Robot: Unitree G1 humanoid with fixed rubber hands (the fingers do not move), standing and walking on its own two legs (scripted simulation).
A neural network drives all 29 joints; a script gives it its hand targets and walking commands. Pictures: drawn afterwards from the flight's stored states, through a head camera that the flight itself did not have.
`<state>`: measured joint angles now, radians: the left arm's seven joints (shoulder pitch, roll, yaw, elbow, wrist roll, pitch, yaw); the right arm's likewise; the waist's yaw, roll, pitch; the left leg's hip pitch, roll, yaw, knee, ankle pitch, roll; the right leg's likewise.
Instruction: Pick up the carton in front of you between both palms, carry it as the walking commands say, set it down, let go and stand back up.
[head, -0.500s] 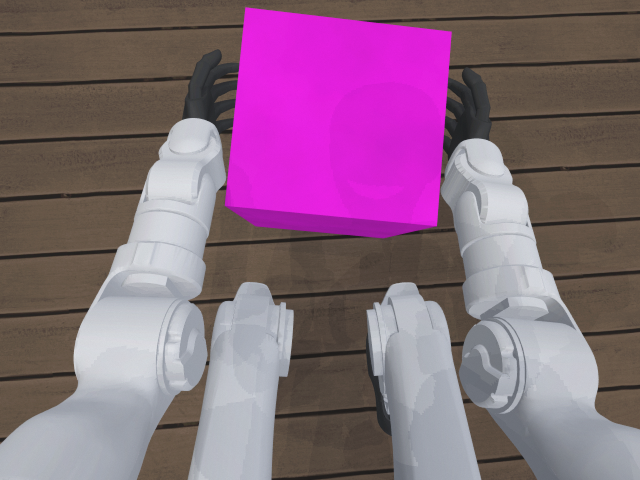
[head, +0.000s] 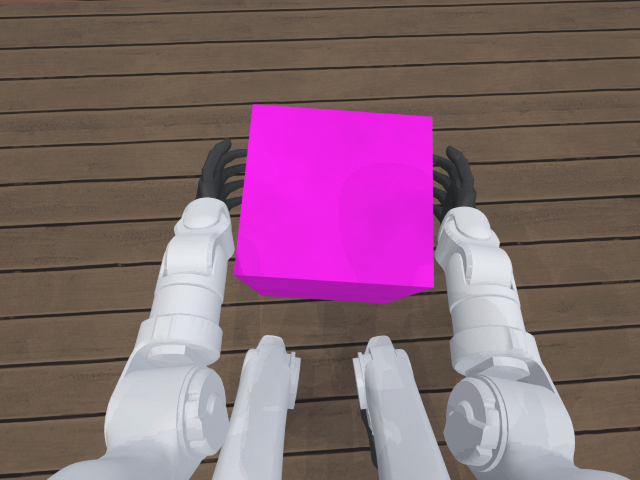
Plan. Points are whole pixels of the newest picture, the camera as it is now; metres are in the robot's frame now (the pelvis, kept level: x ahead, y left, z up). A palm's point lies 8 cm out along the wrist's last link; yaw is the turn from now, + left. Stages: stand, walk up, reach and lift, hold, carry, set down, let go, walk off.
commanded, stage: reach and lift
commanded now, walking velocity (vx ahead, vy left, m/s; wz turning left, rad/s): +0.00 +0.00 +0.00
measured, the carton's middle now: (331, 222) +0.46 +0.00 -0.12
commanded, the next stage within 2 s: hold in 1.98 s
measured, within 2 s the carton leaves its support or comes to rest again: neither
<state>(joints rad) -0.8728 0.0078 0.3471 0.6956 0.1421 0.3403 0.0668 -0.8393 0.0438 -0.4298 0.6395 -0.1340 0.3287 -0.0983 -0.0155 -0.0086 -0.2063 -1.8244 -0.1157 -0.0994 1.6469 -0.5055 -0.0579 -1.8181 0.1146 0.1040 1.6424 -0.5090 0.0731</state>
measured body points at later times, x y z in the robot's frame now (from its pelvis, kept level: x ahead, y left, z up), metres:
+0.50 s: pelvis +0.05 +0.00 +0.15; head +0.16 +0.00 +0.58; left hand +0.42 +0.15 +0.10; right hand +0.42 -0.16 +0.10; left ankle +0.10 +0.13 -0.50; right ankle +0.10 -0.13 -0.50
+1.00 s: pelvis +0.09 +0.00 +0.24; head +0.06 +0.00 +0.69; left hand +0.39 +0.15 +0.24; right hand +0.39 -0.16 +0.25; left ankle +0.10 +0.13 -0.50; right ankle +0.10 -0.13 -0.50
